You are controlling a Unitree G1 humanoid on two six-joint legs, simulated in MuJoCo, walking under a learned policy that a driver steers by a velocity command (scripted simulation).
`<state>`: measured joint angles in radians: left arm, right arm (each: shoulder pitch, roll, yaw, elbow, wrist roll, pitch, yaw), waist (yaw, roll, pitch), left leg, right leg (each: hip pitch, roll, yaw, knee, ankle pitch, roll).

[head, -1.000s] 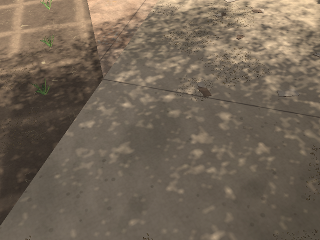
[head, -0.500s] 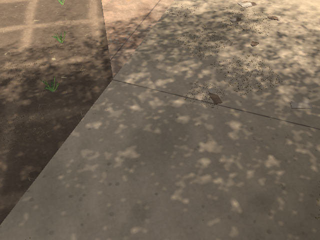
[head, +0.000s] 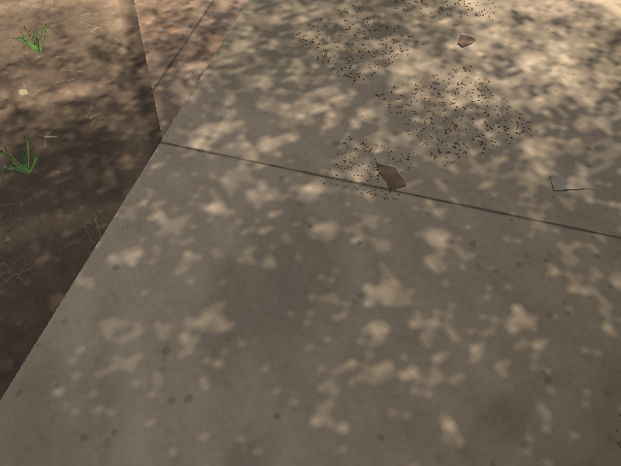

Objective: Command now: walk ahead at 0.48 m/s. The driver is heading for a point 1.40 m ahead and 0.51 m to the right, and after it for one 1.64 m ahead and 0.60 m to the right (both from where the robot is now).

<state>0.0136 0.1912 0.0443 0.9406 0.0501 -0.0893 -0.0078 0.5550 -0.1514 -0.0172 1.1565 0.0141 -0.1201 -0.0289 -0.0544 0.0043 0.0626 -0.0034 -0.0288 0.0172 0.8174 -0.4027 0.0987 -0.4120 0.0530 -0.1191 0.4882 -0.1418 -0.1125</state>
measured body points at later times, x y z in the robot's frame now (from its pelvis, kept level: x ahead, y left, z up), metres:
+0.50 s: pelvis +0.26 +0.06 +0.01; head +0.30 +0.07 +0.46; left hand +0.29 +0.31 -0.15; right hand +0.39 -0.21 -0.09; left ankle +0.35 +0.14 -0.72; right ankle +0.12 -0.05 -0.66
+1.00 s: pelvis +0.49 -0.04 -0.01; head +0.53 -0.07 +0.44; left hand +0.78 +0.07 -0.11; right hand +0.34 -0.25 -0.15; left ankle +0.38 +0.14 -0.66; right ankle +0.54 -0.12 -0.72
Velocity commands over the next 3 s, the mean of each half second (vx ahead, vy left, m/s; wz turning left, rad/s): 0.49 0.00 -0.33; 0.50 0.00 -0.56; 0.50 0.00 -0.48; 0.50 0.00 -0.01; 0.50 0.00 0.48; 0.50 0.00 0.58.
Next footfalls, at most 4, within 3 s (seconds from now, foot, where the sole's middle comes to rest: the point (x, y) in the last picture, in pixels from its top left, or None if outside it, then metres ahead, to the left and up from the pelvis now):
0.42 left None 0.39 0.14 -0.76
0.94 right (375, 398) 0.57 -0.14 -0.76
1.48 left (391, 258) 0.93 -0.23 -0.76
2.02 right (513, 236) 0.99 -0.56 -0.76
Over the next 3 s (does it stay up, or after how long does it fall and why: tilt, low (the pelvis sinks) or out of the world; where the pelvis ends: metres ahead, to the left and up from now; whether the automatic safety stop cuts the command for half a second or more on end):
stays up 1.39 -0.61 0.01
